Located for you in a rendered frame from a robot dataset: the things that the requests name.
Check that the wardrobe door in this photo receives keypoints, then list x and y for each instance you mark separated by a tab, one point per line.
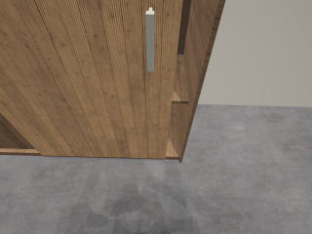
10	137
74	79

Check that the handle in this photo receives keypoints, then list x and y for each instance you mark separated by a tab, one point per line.
150	21

